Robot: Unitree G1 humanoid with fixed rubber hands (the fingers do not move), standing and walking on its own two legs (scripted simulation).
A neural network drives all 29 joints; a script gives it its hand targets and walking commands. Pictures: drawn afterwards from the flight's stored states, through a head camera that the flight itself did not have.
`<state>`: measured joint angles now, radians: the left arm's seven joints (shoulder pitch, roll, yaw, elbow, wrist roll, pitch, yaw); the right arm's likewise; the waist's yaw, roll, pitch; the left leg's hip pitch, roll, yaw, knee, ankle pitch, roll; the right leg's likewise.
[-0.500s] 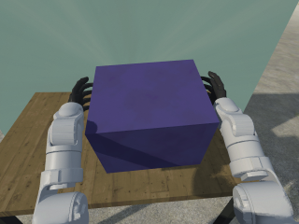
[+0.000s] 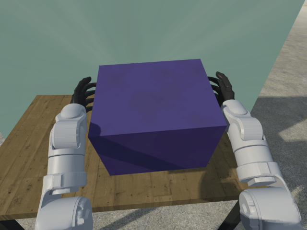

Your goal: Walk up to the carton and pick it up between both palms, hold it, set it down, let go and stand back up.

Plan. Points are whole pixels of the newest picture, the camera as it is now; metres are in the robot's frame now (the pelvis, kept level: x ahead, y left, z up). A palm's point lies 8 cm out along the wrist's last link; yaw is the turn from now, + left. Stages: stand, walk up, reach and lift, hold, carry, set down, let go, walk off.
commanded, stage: hold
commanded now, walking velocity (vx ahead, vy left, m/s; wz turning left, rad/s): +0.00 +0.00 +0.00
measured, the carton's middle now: (154, 118) +0.37 +0.00 +0.15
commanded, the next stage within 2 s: none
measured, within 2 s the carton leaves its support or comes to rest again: neither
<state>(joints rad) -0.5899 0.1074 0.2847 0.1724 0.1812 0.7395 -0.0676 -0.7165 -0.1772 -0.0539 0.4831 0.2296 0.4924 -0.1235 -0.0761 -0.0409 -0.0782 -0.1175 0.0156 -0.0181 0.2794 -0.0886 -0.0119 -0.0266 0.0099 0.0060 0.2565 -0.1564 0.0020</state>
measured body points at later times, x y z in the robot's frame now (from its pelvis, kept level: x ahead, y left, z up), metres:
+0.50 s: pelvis +0.01 +0.01 +0.00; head -0.05 +0.03 +0.45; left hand +0.38 +0.20 +0.19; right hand +0.38 -0.17 +0.22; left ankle +0.05 +0.12 -0.75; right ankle -0.01 -0.12 -0.75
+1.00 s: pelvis +0.00 +0.00 +0.00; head -0.06 +0.02 +0.45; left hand +0.38 +0.19 +0.20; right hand +0.39 -0.18 +0.22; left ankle +0.05 +0.12 -0.75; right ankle -0.01 -0.12 -0.75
